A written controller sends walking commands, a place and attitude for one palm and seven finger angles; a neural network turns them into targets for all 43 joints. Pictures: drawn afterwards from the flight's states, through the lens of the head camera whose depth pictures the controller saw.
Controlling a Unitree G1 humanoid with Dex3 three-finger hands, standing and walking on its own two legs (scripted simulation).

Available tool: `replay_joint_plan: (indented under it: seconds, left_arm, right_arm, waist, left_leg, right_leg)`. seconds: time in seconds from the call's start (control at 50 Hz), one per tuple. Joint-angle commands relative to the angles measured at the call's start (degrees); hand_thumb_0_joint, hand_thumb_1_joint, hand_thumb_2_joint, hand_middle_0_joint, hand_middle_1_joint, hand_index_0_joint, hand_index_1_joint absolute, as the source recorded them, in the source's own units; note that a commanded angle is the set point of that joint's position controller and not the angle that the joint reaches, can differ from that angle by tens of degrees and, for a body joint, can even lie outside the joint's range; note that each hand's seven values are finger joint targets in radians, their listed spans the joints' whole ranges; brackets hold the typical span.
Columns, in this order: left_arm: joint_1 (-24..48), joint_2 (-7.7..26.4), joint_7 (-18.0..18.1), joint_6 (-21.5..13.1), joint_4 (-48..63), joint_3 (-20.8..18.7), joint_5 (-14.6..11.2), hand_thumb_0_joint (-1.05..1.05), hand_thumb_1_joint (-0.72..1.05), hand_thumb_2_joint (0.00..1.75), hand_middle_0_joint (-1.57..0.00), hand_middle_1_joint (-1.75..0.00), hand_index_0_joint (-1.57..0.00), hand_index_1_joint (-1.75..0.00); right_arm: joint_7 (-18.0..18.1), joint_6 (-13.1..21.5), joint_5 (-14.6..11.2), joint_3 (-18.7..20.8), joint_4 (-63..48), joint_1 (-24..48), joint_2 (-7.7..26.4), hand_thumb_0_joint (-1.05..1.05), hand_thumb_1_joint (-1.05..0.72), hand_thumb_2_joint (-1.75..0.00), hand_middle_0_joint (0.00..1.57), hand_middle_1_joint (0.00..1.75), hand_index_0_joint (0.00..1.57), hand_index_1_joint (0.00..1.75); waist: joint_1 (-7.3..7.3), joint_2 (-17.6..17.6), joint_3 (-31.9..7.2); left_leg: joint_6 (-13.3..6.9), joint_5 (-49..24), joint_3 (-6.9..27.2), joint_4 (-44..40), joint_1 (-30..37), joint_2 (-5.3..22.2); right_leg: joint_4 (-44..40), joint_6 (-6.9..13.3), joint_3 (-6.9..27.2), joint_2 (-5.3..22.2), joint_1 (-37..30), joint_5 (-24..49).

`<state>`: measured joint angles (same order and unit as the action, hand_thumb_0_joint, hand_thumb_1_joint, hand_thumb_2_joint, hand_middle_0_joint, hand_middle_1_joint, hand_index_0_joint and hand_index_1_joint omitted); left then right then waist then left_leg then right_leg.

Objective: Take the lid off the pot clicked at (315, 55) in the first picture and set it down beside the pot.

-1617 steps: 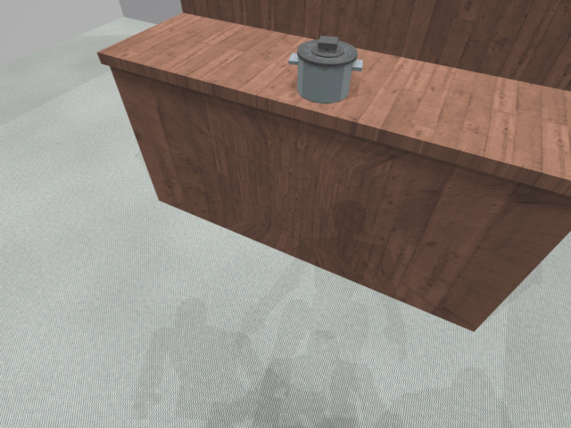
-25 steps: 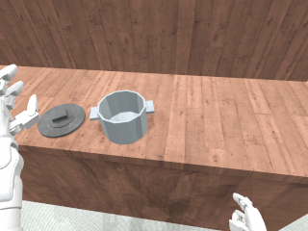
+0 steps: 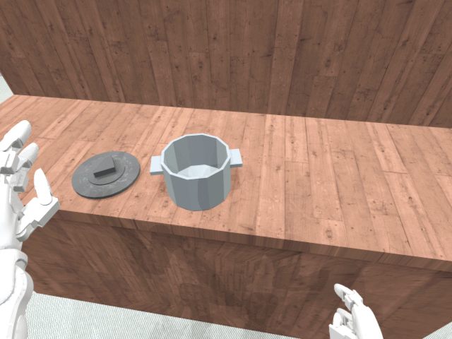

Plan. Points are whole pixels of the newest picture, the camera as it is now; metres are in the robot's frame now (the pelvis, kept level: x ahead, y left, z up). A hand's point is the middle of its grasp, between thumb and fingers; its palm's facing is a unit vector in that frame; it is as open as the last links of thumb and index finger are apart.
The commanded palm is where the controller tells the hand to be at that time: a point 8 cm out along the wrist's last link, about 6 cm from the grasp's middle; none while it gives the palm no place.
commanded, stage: draw the hand back to the body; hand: left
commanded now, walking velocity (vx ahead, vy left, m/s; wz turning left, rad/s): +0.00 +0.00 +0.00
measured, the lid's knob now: (103, 166) +0.48 +0.36 +0.01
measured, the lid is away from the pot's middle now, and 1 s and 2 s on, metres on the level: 0.24 0.24 0.24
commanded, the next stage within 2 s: step back with the hand held close in 0.44 s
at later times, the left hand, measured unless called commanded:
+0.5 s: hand (34, 233) +0.18 +0.26 +0.19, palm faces +0.43 -0.84 -0.33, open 7.4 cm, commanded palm +0.13 +0.30 +0.19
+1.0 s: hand (27, 260) +0.16 +0.27 +0.17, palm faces +0.30 -0.82 -0.49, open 7.4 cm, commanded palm +0.09 +0.31 +0.19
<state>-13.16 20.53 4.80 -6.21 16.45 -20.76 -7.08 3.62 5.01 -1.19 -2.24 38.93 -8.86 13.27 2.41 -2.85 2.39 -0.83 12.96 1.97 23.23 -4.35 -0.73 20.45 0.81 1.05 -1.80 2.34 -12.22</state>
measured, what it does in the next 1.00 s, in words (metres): stands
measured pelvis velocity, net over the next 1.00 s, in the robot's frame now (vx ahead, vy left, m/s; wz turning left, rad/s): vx -0.03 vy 0.03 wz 0.00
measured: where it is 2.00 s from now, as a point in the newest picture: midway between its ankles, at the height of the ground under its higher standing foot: outside the picture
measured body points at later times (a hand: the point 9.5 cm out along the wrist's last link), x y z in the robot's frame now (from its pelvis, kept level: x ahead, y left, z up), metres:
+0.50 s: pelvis +0.00 +0.02 +0.00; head -0.03 +0.01 +0.45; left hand +0.15 +0.31 +0.20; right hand +0.20 -0.18 -0.07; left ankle +0.00 +0.11 -0.74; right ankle +0.00 -0.11 -0.74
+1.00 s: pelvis -0.03 +0.03 -0.01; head -0.01 +0.05 +0.44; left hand +0.14 +0.31 +0.19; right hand +0.14 -0.22 -0.07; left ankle +0.00 +0.11 -0.74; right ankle +0.00 -0.11 -0.74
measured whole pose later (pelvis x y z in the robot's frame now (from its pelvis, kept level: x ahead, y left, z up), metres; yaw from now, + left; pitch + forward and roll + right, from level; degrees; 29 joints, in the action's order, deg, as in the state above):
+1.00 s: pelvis -0.03 +0.03 -0.01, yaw +0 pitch +0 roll -1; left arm -36.7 26.5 5.5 -11.2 38.6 -24.6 -4.2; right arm 3.1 0.0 -1.8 0.8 29.7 -11.6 13.2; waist -0.6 1.6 2.5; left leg -3.2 13.3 1.2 32.0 -18.3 -2.5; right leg 28.6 -1.8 1.3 -0.1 15.9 -12.5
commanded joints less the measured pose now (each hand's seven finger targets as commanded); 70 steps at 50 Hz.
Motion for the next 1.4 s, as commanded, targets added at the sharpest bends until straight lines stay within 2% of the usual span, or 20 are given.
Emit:
replay_joint_plan:
  seconds: [0.0,0.26,0.52,0.54,0.58,0.6,0.68,0.74,0.82,0.84,0.88,0.98,1.04,1.08,1.14,1.2,1.26,1.28,1.32,1.38]
  left_arm:
    - [5.7,11.5,0.4,-3.7,15.5,-5.1,0.4,0.0,0.9,0.9,-0.2,-0.3,-0.2,-0.3]
    - [-7.3,9.1,0.7,-3.2,25.4,-3.7,1.6,0.0,0.9,0.9,-0.2,-0.3,-0.2,-0.3]
    - [-7.4,9.2,1.3,-2.5,26.0,-3.8,2.1,0.0,0.9,0.9,-0.2,-0.3,-0.2,-0.3]
    - [2.8,19.7,2.2,-6.6,31.6,-14.7,1.3,0.0,0.9,0.9,-0.2,-0.3,-0.2,-0.3]
    - [-7.1,13.1,1.3,-8.1,24.1,-10.4,2.1,0.0,0.9,0.9,-0.2,-0.3,-0.2,-0.3]
    - [-11.8,10.1,0.7,-7.8,22.8,-8.0,2.4,0.0,0.9,0.9,-0.2,-0.3,-0.2,-0.3]
    - [-17.6,8.7,-0.3,-8.2,25.9,-5.5,2.7,0.0,0.9,0.9,-0.2,-0.3,-0.2,-0.3]
    - [-19.5,12.9,0.6,-8.4,29.3,-9.6,2.7,0.0,0.9,0.9,-0.2,-0.3,-0.2,-0.3]
    - [-21.7,13.7,1.3,-8.7,32.7,-10.6,2.5,0.0,0.9,0.9,-0.2,-0.3,-0.2,-0.3]
    - [-21.5,15.3,1.7,-8.8,34.8,-12.0,2.5,0.0,0.9,0.9,-0.2,-0.3,-0.2,-0.3]
    - [-22.9,13.7,1.7,-8.8,34.9,-10.8,2.4,0.0,0.9,0.9,-0.2,-0.3,-0.2,-0.3]
    - [-23.1,12.9,2.2,-9.2,34.4,-11.2,2.9,0.0,0.9,0.9,-0.2,-0.3,-0.2,-0.3]
    - [-21.9,12.9,2.5,-9.5,32.7,-11.7,3.2,0.0,0.9,0.9,-0.2,-0.3,-0.2,-0.3]
    - [-19.8,11.9,2.6,-9.8,31.6,-9.9,3.4,0.0,0.9,0.9,-0.2,-0.3,-0.2,-0.3]
    - [-18.4,12.9,3.4,-10.4,31.9,-9.7,3.7,0.0,0.9,0.9,-0.2,-0.3,-0.2,-0.3]
    - [-18.0,11.9,3.8,-11.3,33.4,-8.7,4.1,0.0,0.9,0.9,-0.2,-0.3,-0.2,-0.3]
    - [-18.9,11.8,3.7,-12.3,35.3,-10.0,5.4,0.0,0.9,0.9,-0.2,-0.3,-0.2,-0.3]
    - [-18.5,11.8,3.6,-12.2,35.3,-10.2,5.9,0.0,0.9,0.9,-0.2,-0.3,-0.2,-0.3]
    - [-18.5,11.9,3.3,-11.8,35.2,-10.6,5.4,0.0,0.9,0.9,-0.2,-0.3,-0.2,-0.3]
    - [-19.2,11.3,2.7,-12.3,32.9,-9.7,4.9,0.0,0.9,0.9,-0.2,-0.3,-0.2,-0.3]
  right_arm:
    - [0.3,3.5,0.1,2.2,-9.9,9.0,5.6,0.0,-0.9,-0.9,0.2,0.3,0.2,0.3]
    - [-0.4,3.9,0.5,2.0,-11.6,8.6,5.0,0.0,-0.9,-0.9,0.2,0.3,0.2,0.3]
    - [0.1,3.8,0.5,1.9,-11.5,8.1,4.7,0.0,-0.9,-0.9,0.2,0.3,0.2,0.3]
    - [-0.1,2.3,-0.2,1.3,-15.2,7.1,6.2,0.0,-0.9,-0.9,0.2,0.3,0.2,0.3]
    - [0.0,1.7,0.3,2.4,-13.5,6.2,5.8,0.0,-0.9,-0.9,0.2,0.3,0.2,0.3]
    - [-0.5,1.1,0.5,2.9,-13.7,5.7,5.8,0.0,-0.9,-0.9,0.2,0.3,0.2,0.3]
    - [-1.3,-1.1,0.2,4.4,-14.9,4.7,6.9,0.0,-0.9,-0.9,0.2,0.3,0.2,0.3]
    - [-1.0,-2.4,-0.1,4.9,-16.4,4.5,7.0,0.0,-0.9,-0.9,0.2,0.3,0.2,0.3]
    - [-0.4,-2.9,-0.5,5.4,-18.0,3.8,6.7,0.0,-0.9,-0.9,0.2,0.3,0.2,0.3]
    - [-0.4,-2.8,-0.7,5.5,-18.2,3.7,7.1,0.0,-0.9,-0.9,0.2,0.3,0.2,0.3]
    - [-0.3,-2.5,-0.7,5.5,-18.5,3.2,6.9,0.0,-0.9,-0.9,0.2,0.3,0.2,0.3]
    - [0.0,-1.0,-0.6,5.9,-18.8,2.1,7.2,0.0,-0.9,-0.9,0.2,0.3,0.2,0.3]
    - [0.1,-0.4,-0.7,6.1,-18.4,1.1,7.1,0.0,-0.9,-0.9,0.2,0.3,0.2,0.3]
    - [0.2,-0.3,-0.6,6.1,-18.2,0.7,6.9,0.0,-0.9,-0.9,0.2,0.3,0.2,0.3]
    - [0.3,0.0,-0.1,6.2,-17.4,0.0,7.0,0.0,-0.9,-0.9,0.2,0.3,0.2,0.3]
    - [0.6,0.7,0.2,5.6,-17.3,0.6,7.0,0.0,-0.9,-0.9,0.2,0.3,0.2,0.3]
    - [0.9,2.1,0.0,5.4,-17.9,1.2,7.7,0.0,-0.9,-0.9,0.2,0.3,0.2,0.3]
    - [0.9,2.5,0.4,5.4,-17.9,0.9,7.3,0.0,-0.9,-0.9,0.2,0.3,0.2,0.3]
    - [0.7,3.0,0.6,5.8,-17.5,0.4,6.7,0.0,-0.9,-0.9,0.2,0.3,0.2,0.3]
    - [0.2,3.2,0.9,5.7,-16.2,0.5,6.8,0.0,-0.9,-0.9,0.2,0.3,0.2,0.3]
  waist:
    - [0.43,-2.0,-5.4]
    - [0.68,-2.3,-3.7]
    - [0.94,-1.5,-3.6]
    - [-1.19,-5.5,1.7]
    - [-0.72,4.8,-0.4]
    - [-0.94,6.4,-2.3]
    - [-1.84,1.8,-7.9]
    - [-1.78,1.7,-10.6]
    - [-1.83,-0.6,-11.4]
    - [-1.9,-1.6,-12.4]
    - [-2.01,-2.9,-11.4]
    - [-2.31,-4.6,-8.8]
    - [-2.76,-0.1,-7.0]
    - [-3.38,4.0,-3.9]
    - [-3.9,5.3,-2.7]
    - [-3.95,0.2,-3.4]
    - [-3.32,-11.1,-6.1]
    - [-3.14,-12.7,-5.9]
    - [-2.8,-7.3,-6.3]
    - [-2.94,-4.5,-3.7]
  left_leg:
    - [-1.3,-8.0,-1.0,-4.0,2.0,0.8]
    - [-0.4,-5.7,0.9,-4.9,-0.4,1.8]
    - [-0.5,-6.0,0.6,-4.3,-0.5,1.6]
    - [-2.5,0.0,2.2,-4.2,-5.8,2.3]
    - [-3.0,-3.0,2.7,-0.5,-5.5,1.6]
    - [-3.1,-6.6,2.4,1.0,-4.2,1.7]
    - [-3.0,-16.7,2.3,2.1,-4.0,3.6]
    - [-3.2,-19.8,2.9,2.2,-5.1,4.7]
    - [-3.2,-20.5,4.3,2.2,-9.1,5.8]
    - [-3.3,-19.4,5.0,2.0,-10.1,6.5]
    - [-3.4,-16.5,5.8,1.3,-12.8,6.8]
    - [-4.6,1.1,7.8,-1.6,-23.4,8.2]
    - [-4.3,12.1,7.3,0.2,-27.2,6.4]
    - [-3.6,17.6,6.4,4.0,-25.8,4.4]
    - [-2.7,17.0,5.8,8.5,-20.1,3.3]
    - [-3.4,16.7,8.0,3.4,-21.2,5.0]
    - [-6.6,29.9,15.7,-10.7,-34.9,12.1]
    - [-7.3,29.8,17.2,-12.7,-37.9,13.6]
    - [-7.4,20.3,15.2,-8.7,-34.7,13.2]
    - [-6.3,16.0,12.8,-3.9,-32.5,10.7]
  right_leg:
    - [-3.6,0.9,-2.2,1.0,3.1,6.1]
    - [-2.5,1.4,-2.7,0.5,3.4,4.2]
    - [-2.7,1.4,-2.5,0.7,3.2,3.9]
    - [-3.5,1.1,1.1,3.1,5.9,6.0]
    - [-4.3,1.0,3.3,4.8,7.0,8.9]
    - [-3.9,0.9,3.9,5.6,7.1,12.0]
    - [0.3,-0.1,2.3,6.5,5.5,19.3]
    - [2.5,-0.6,1.6,5.8,5.0,18.9]
    - [5.8,-1.1,0.9,5.1,4.3,17.4]
    - [6.7,-1.0,1.1,5.0,3.7,16.3]
    - [8.2,-1.1,0.7,4.7,4.0,13.3]
    - [12.8,-1.1,0.9,3.6,2.3,5.8]
    - [10.6,-0.2,3.0,4.6,3.6,3.2]
    - [4.6,0.8,6.2,6.7,10.9,-5.4]
    - [-1.6,2.7,9.1,9.0,20.2,-15.5]
    - [2.5,1.5,4.6,6.4,18.2,-11.9]
    - [19.0,-1.3,-0.8,-0.8,2.4,-5.6]
    - [23.6,-1.7,-0.8,-2.0,0.0,-4.1]
    - [22.5,-1.6,0.7,-1.5,1.6,-5.5]
    - [12.4,-0.9,1.9,-0.6,3.5,-1.9]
